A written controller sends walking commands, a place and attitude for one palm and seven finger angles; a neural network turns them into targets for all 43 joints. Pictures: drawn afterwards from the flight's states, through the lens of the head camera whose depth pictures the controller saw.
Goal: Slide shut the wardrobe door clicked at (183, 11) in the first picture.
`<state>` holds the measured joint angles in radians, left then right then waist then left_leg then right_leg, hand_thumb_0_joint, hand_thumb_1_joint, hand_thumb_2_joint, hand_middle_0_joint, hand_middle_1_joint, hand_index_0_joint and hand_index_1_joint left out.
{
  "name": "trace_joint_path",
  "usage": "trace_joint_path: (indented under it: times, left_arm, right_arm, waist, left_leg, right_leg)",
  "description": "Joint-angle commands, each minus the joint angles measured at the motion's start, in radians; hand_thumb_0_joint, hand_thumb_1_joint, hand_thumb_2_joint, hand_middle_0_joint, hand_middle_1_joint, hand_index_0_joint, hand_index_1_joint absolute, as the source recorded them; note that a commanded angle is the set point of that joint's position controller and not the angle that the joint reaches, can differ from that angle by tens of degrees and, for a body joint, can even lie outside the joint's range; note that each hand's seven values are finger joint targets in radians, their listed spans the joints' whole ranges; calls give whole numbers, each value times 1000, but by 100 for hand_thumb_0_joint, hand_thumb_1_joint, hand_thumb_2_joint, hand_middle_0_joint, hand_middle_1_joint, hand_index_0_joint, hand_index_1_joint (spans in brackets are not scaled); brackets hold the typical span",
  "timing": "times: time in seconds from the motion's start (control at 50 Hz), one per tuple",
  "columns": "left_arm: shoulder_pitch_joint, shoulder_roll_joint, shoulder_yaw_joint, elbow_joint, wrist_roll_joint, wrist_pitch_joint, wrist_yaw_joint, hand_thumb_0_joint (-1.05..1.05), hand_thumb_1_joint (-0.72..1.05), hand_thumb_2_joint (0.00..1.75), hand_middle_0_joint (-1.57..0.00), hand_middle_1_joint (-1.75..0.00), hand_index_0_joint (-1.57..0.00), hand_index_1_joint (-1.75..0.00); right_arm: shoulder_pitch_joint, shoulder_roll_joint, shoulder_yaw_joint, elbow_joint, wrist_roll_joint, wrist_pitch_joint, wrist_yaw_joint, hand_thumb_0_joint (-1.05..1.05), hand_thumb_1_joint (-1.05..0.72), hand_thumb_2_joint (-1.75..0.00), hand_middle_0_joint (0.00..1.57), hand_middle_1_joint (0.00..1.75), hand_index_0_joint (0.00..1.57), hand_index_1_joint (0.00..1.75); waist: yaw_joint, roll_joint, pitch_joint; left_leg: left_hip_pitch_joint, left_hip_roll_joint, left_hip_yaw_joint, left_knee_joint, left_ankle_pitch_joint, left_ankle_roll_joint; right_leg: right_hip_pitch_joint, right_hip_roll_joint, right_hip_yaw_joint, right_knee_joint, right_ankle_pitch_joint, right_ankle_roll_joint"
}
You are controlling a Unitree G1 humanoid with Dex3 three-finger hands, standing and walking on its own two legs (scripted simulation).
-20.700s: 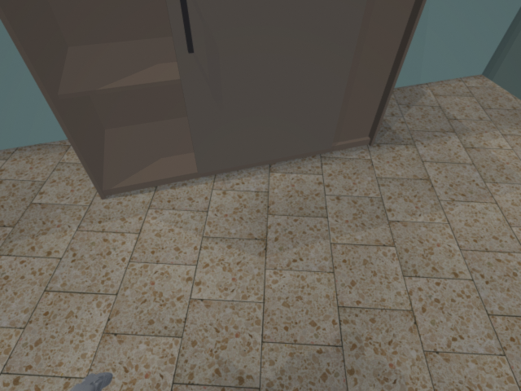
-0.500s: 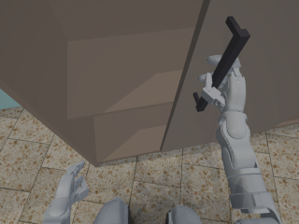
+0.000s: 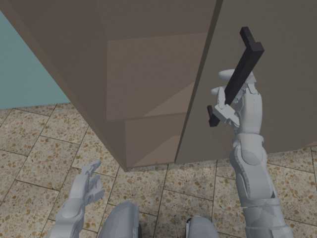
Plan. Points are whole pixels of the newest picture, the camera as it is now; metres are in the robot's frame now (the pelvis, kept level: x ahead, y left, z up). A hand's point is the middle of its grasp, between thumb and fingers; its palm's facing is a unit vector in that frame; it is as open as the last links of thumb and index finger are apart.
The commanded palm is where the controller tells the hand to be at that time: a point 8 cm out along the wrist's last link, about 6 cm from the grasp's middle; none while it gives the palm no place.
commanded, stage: step sideways, sliding the door along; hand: right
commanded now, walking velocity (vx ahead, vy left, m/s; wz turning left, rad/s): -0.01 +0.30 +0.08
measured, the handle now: (225, 88) +0.41 -0.17 +0.09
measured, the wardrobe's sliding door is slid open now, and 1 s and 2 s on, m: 0.29 0.00 0.00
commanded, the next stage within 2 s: stop walking and hold the door there in 1.18 s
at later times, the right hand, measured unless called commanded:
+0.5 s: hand (151, 115) +0.35 +0.00 +0.10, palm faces +0.13 +0.99 -0.07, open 5.9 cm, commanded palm +0.32 +0.02 +0.10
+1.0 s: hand (78, 123) +0.34 +0.15 +0.10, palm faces +0.10 +0.99 -0.10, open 6.0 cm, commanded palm +0.31 +0.17 +0.10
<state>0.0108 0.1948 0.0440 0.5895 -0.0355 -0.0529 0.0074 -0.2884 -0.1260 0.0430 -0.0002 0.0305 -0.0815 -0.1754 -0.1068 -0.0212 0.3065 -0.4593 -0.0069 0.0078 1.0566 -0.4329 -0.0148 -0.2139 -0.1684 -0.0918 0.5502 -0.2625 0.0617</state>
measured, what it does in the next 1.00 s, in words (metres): steps to the left: left foot, then right foot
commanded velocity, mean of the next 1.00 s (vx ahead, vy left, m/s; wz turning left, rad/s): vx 0.04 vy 0.30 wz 0.05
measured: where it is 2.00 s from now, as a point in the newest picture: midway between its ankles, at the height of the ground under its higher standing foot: outside the picture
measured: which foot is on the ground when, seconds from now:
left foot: up 0.00-0.20, down 0.22-0.70, up 0.72-0.92, down 0.94-1.00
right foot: down 0.00-0.24, up 0.26-0.34, down 0.36-0.58, up 0.60-0.68, down 0.70-0.94, up 0.96-1.00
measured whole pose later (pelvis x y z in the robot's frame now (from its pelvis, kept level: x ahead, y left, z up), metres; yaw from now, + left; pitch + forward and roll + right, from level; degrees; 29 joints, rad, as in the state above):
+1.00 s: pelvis -0.05 +0.27 -0.02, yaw +1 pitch -4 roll +1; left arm 0.10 0.16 0.01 0.68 -0.05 0.02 0.04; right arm -0.48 -0.12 0.05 0.37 0.07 -0.08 -0.16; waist -0.09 -0.06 0.16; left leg -0.32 0.01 0.08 0.74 -0.34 0.01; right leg -0.34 -0.20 0.10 0.83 -0.47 0.06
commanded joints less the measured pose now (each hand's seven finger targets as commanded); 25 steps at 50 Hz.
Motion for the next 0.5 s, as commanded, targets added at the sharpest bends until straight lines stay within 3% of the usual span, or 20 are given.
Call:
trace_joint_path:
  times: [0.0, 0.06, 0.1, 0.14, 0.18, 0.2, 0.22, 0.24, 0.26, 0.28, 0.3, 0.32, 0.34, 0.36, 0.38, 0.4, 0.42, 0.44, 0.48]
  left_arm:
    - [-21, 116, 29, -143, -4, -30, -10, 0, 90, 90, -20, -30, -20, -30]
    - [-6, 115, 25, -159, -4, -21, -8, 0, 90, 90, -20, -30, -20, -30]
    - [0, 111, 23, -162, -10, -19, -9, 0, 90, 90, -20, -30, -20, -30]
    - [4, 97, 17, -159, -21, -15, -10, 0, 90, 90, -20, -30, -20, -30]
    - [-2, 67, 3, -153, -40, -13, -5, 0, 90, 90, -20, -30, -20, -30]
    - [-17, 28, -11, -151, -43, -15, 0, 0, 90, 90, -20, -30, -20, -30]
    - [-27, -4, -24, -139, -34, -16, 7, 0, 90, 90, -20, -30, -20, -30]
    - [20, 46, 14, -98, -29, -14, 27, 0, 90, 90, -20, -30, -20, -30]
    - [13, 71, 28, -98, -12, -17, 37, 0, 90, 90, -20, -30, -20, -30]
    - [17, 73, 21, -77, -13, -23, 46, 0, 90, 90, -20, -30, -20, -30]
    - [5, 61, 13, -69, -13, -24, 49, 0, 90, 90, -20, -30, -20, -30]
    - [-5, 86, 23, -77, -16, -19, 45, 0, 90, 90, -20, -30, -20, -30]
    - [-27, 128, 46, -101, -2, -10, 29, 0, 90, 90, -20, -30, -20, -30]
    - [-46, 100, 37, -108, 6, 6, 4, 0, 90, 90, -20, -30, -20, -30]
    - [-43, 98, 37, -107, 0, 18, -4, 0, 90, 90, -20, -30, -20, -30]
    - [-16, 99, 39, -92, -6, 23, -9, 0, 90, 90, -20, -30, -20, -30]
    - [2, 109, 37, -93, -7, 23, -15, 0, 90, 90, -20, -30, -20, -30]
    - [12, 107, 30, -100, -8, 23, -20, 0, 90, 90, -20, -30, -20, -30]
    - [11, 89, 8, -122, -22, 29, -13, 0, 90, 90, -20, -30, -20, -30]
  right_arm:
    - [-455, 124, 275, -311, -27, -116, 88, 0, -90, -90, 45, 140, 45, 140]
    - [-507, 132, 286, -283, -27, -95, 97, 0, -90, -90, 45, 140, 45, 140]
    - [-520, 123, 279, -264, -27, -86, 99, 0, -90, -90, 45, 140, 45, 140]
    - [-519, 112, 266, -245, -27, -89, 100, 0, -90, -90, 45, 140, 45, 140]
    - [-546, 76, 251, -238, -42, -95, 105, 0, -90, -90, 45, 140, 45, 140]
    - [-549, 63, 239, -224, -43, -99, 104, 0, -90, -90, 45, 140, 45, 140]
    - [-554, 23, 219, -226, -44, -99, 99, 0, -90, -90, 45, 140, 45, 140]
    - [-479, -13, 163, -178, -39, -88, 85, 0, -90, -90, 45, 140, 45, 140]
    - [-440, -24, 157, -173, -35, -85, 86, 0, -90, -90, 45, 140, 45, 140]
    - [-468, -5, 163, -211, -24, -84, 85, 0, -90, -90, 45, 140, 45, 140]
    - [-523, 43, 193, -247, -9, -95, 86, 0, -90, -90, 45, 140, 45, 140]
    - [-558, 62, 211, -275, 2, -103, 90, 0, -90, -90, 45, 140, 45, 140]
    - [-547, 102, 231, -262, 16, -109, 102, 0, -90, -90, 45, 140, 45, 140]
    - [-553, 138, 266, -228, 11, -114, 116, 0, -90, -90, 45, 140, 45, 140]
    - [-582, 129, 270, -212, 7, -110, 115, 0, -90, -90, 45, 140, 45, 140]
    - [-575, 124, 252, -173, 7, -112, 112, 0, -90, -90, 45, 140, 45, 140]
    - [-575, 114, 244, -132, 2, -111, 112, 0, -90, -90, 45, 140, 45, 140]
    - [-596, 121, 248, -102, -4, -107, 112, 0, -90, -90, 45, 140, 45, 140]
    - [-676, 127, 269, -104, -9, -97, 115, 0, -90, -90, 45, 140, 45, 140]
  waist:
    - [129, -216, -550]
    - [130, -246, -549]
    - [137, -280, -544]
    - [138, -245, -561]
    - [136, -136, -568]
    - [146, -20, -555]
    - [158, 97, -544]
    - [138, 326, -600]
    - [115, 479, -617]
    - [139, 431, -625]
    - [159, 343, -644]
    - [162, 141, -669]
    - [141, -126, -661]
    - [143, -262, -631]
    - [133, -295, -563]
    - [133, -269, -551]
    - [128, -224, -560]
    - [127, -228, -572]
    - [131, -232, -587]
  left_leg:
    - [-156, 80, -64, 184, -86, -2]
    - [9, 73, 16, -31, -14, 0]
    - [89, 54, 46, -153, 23, -1]
    - [211, 42, 65, -345, 141, 2]
    - [304, 52, 71, -593, 448, -3]
    - [315, 120, 6, -644, 704, 14]
    - [333, 203, -67, -615, 964, 46]
    - [437, 239, -180, -552, 1206, 117]
    - [471, 231, -220, -537, 1258, 138]
    - [466, 229, -177, -503, 1222, 140]
    - [483, 205, -104, -411, 1165, 102]
    - [328, 141, -29, -265, 912, 35]
    - [96, 61, 12, -108, 353, -20]
    - [45, 48, -36, 46, -77, -11]
    - [20, 47, -42, 96, -101, -4]
    - [20, 49, -32, 42, -88, 7]
    - [66, 51, -12, -62, -71, 13]
    - [134, 38, 18, -156, -35, 15]
    - [261, 17, 61, -346, 89, 10]
  right_leg:
    - [395, -328, 154, -85, 787, -269]
    - [306, -284, 60, -80, 685, -205]
    - [271, -270, 56, -51, 649, -185]
    - [228, -243, 54, 45, 558, -151]
    - [190, -141, 17, 182, 350, -83]
    - [116, -76, -7, 258, 183, -47]
    - [22, -14, -40, 303, -5, -34]
    - [-73, 71, -5, 364, -151, -17]
    - [-98, 95, 28, 396, -255, -28]
    - [-66, 88, 41, 277, -230, -39]
    - [7, 63, 40, 71, -42, -45]
    - [210, -49, 127, -88, 406, -88]
    - [360, -284, 349, -109, 783, -206]
    - [290, -342, 371, -143, 722, -266]
    - [222, -331, 345, -149, 602, -283]
    - [219, -309, 279, -107, 618, -274]
    - [209, -288, 213, -64, 619, -242]
    - [183, -260, 162, -37, 552, -207]
    - [137, -201, 110, 16, 309, -156]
